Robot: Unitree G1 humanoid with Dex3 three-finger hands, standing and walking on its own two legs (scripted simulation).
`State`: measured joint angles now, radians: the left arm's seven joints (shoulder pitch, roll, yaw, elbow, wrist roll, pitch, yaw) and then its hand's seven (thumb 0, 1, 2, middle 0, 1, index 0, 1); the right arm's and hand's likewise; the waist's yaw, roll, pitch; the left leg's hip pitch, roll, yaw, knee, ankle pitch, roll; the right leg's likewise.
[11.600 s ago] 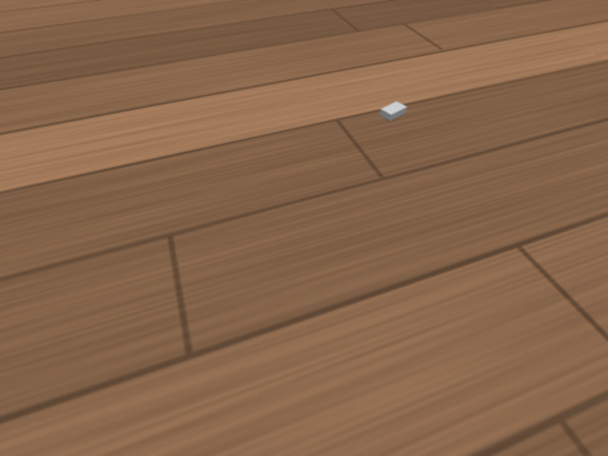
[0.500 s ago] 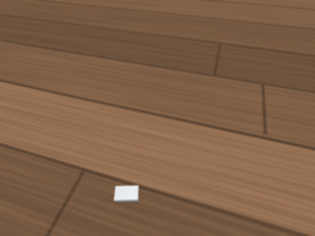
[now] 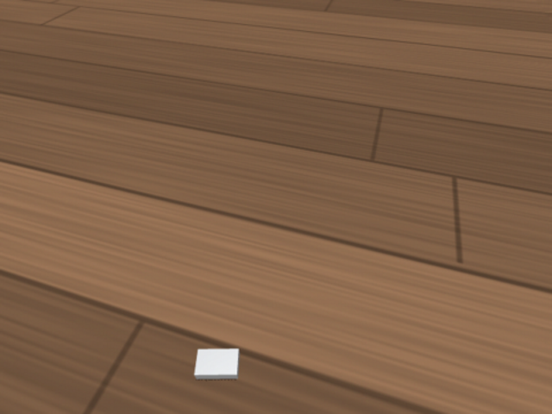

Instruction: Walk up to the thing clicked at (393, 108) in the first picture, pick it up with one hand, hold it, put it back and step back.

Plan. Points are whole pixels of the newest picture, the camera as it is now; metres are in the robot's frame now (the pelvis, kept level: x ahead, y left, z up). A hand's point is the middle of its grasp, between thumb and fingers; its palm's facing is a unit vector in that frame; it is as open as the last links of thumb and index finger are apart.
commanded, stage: walk up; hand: left
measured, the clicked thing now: (217, 363) +0.44 +0.24 -0.76
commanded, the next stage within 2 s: stand in 0.48 s
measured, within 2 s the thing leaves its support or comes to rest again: neither
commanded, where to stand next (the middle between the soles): +0.02 -0.01 m, yaw +2 degrees
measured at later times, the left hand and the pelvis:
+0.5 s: hand out of the picture +0.08 +0.25 -0.16, palm faces -0.02 -0.93 -0.36, open 7.4 cm; pelvis +0.01 +0.00 +0.00, yaw +0 degrees
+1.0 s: hand out of the picture +0.08 +0.24 -0.16, palm faces -0.02 -0.94 -0.34, open 7.4 cm; pelvis +0.01 -0.01 +0.00, yaw +1 degrees
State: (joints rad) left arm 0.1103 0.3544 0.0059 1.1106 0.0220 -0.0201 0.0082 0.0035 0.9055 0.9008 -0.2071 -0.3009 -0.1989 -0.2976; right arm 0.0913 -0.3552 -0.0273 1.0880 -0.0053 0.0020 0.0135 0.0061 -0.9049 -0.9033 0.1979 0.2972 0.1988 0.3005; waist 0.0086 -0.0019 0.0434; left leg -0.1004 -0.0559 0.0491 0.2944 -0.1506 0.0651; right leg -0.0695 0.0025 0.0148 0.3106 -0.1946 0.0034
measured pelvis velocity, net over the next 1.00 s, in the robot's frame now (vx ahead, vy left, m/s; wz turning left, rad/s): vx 0.01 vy -0.01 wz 0.01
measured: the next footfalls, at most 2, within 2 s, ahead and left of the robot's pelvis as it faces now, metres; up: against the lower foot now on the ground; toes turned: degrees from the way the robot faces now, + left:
none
